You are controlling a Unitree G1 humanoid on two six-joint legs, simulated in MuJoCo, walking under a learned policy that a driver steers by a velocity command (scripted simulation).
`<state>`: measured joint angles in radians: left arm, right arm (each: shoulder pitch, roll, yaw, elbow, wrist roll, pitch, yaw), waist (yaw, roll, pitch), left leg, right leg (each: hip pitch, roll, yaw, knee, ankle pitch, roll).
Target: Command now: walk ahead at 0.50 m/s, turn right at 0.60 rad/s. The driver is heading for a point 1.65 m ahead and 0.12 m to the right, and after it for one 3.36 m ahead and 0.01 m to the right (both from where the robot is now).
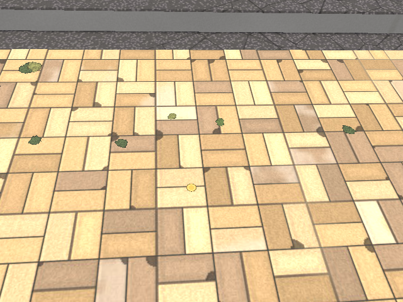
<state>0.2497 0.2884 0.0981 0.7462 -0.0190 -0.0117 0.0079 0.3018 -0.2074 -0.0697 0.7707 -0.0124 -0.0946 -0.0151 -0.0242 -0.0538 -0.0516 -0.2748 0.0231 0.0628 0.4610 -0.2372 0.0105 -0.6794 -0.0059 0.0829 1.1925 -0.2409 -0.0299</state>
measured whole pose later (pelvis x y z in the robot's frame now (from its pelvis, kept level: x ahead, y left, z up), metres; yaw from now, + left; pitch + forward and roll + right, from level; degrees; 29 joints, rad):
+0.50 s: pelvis +0.25 -0.09 +0.00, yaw -16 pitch +3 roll -1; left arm 0.23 0.24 0.08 0.73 -0.01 -0.05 -0.03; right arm 0.22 -0.28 -0.07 0.80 0.01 -0.12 0.00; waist 0.00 0.03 0.02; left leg -0.54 0.12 -0.02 1.20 -0.32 0.00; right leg -0.31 0.09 -0.01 0.44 -0.18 -0.09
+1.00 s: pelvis +0.54 -0.11 -0.01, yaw -18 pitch +2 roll +0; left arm 0.30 0.27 0.06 0.82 -0.02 -0.06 0.00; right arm 0.19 -0.26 -0.05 0.78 0.00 -0.10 0.03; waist 0.00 -0.02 0.03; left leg -0.36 -0.05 0.05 0.47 -0.15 0.07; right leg -0.44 -0.02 0.05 1.19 -0.36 -0.04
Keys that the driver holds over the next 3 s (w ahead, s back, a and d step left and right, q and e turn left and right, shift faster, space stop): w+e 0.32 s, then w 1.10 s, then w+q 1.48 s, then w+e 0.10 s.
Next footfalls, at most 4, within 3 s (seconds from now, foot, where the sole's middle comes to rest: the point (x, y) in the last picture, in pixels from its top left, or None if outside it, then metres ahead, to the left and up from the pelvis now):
0.34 right None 0.29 -0.17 -0.78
0.86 left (212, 263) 0.67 -0.07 -0.78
1.40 right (291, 218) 0.85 -0.38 -0.78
1.94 left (239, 153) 1.19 -0.21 -0.78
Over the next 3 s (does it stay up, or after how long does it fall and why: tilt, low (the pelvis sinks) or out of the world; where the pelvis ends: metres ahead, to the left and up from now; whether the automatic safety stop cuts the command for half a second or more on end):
stays up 1.57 -0.17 -0.02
